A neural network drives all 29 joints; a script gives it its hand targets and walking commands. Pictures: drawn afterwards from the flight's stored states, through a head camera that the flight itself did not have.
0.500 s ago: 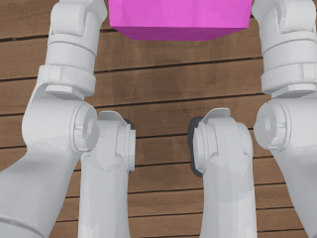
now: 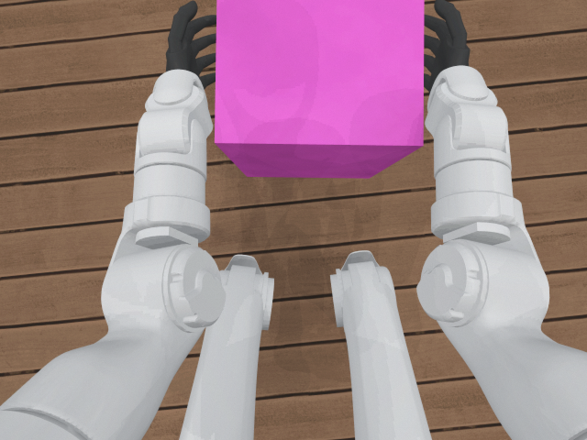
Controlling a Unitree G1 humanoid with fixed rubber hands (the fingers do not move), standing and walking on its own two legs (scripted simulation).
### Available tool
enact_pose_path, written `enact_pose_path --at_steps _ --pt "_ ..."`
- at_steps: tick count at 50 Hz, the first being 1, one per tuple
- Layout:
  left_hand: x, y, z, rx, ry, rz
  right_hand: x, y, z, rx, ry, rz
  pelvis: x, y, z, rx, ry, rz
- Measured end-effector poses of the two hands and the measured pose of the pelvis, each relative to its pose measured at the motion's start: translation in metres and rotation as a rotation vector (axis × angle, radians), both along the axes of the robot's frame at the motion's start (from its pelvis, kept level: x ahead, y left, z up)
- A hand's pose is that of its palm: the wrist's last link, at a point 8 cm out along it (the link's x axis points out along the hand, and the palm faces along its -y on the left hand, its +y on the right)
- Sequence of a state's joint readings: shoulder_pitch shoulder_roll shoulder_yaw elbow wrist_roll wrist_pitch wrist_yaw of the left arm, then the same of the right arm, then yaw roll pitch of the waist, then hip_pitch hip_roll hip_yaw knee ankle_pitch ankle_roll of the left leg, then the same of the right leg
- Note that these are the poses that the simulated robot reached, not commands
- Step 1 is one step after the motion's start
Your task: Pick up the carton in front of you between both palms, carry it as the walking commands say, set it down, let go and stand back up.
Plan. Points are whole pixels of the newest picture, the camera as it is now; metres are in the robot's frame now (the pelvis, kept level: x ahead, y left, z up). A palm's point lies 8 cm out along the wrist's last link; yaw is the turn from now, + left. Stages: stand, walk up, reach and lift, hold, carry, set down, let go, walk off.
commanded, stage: reach and lift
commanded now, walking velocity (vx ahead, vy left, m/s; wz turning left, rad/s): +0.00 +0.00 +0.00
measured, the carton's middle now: (313, 92) +0.54 -0.03 -0.13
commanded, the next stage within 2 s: none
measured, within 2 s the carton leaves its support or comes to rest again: neither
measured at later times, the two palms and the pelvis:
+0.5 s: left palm (102, 40) +0.48 +0.13 +0.10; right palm (529, 35) +0.47 -0.17 +0.10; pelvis +0.05 +0.00 +0.13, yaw -1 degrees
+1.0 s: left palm out of the picture +0.43 +0.14 +0.25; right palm out of the picture +0.42 -0.16 +0.25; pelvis +0.10 +0.00 +0.26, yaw -1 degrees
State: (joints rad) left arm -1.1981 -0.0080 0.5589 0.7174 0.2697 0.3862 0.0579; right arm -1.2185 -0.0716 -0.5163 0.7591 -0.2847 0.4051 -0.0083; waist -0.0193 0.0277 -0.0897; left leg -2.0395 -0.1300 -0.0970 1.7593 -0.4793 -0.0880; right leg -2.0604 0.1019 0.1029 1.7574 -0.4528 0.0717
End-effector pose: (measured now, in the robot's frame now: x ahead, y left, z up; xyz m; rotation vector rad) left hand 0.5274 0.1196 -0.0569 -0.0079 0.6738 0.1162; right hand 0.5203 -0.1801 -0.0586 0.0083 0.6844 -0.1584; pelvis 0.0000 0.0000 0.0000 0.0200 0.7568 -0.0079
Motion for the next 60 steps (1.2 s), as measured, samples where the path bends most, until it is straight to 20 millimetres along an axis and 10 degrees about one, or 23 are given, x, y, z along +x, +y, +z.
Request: enact_pose_path --at_steps 44,60 --pt "-0.087 0.017 0.269 -0.014 0.004 0.011 -0.087 0.016 0.269 0.023 0.003 -0.02 0.088 0.002 0.234 -0.022 -0.398 -0.012" --pt "-0.115 0.024 0.359 0.014 -0.03 -0.017 -0.116 0.023 0.359 -0.004 -0.029 -0.004 0.112 0.001 0.287 -0.027 -0.69 -0.013"
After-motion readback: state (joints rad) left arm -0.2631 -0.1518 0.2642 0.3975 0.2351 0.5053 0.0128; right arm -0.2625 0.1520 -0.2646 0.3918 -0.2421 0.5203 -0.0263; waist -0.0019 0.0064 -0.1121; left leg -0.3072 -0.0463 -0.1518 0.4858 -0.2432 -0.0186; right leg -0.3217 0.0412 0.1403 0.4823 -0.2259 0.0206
